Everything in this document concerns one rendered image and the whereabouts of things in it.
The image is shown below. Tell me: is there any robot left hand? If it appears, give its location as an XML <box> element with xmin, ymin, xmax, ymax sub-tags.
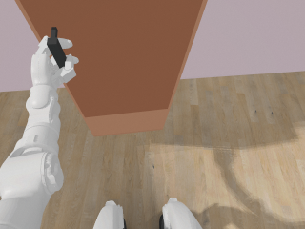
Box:
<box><xmin>30</xmin><ymin>36</ymin><xmax>79</xmax><ymax>91</ymax></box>

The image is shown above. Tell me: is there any right robot shin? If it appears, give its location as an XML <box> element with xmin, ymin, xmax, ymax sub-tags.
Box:
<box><xmin>164</xmin><ymin>198</ymin><xmax>177</xmax><ymax>229</ymax></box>

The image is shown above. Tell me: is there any cupboard door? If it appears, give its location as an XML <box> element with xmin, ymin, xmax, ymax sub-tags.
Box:
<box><xmin>19</xmin><ymin>0</ymin><xmax>203</xmax><ymax>118</ymax></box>

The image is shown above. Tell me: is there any left robot thigh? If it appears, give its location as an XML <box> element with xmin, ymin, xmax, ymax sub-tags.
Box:
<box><xmin>93</xmin><ymin>204</ymin><xmax>124</xmax><ymax>229</ymax></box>

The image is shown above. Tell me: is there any robot left upper arm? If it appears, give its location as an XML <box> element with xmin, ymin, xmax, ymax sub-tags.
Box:
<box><xmin>0</xmin><ymin>152</ymin><xmax>64</xmax><ymax>229</ymax></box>

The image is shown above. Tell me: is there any handle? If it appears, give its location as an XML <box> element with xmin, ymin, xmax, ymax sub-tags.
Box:
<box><xmin>47</xmin><ymin>27</ymin><xmax>67</xmax><ymax>69</ymax></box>

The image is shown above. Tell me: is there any left robot forearm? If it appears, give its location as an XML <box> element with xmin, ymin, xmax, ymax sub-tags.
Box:
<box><xmin>0</xmin><ymin>85</ymin><xmax>61</xmax><ymax>198</ymax></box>

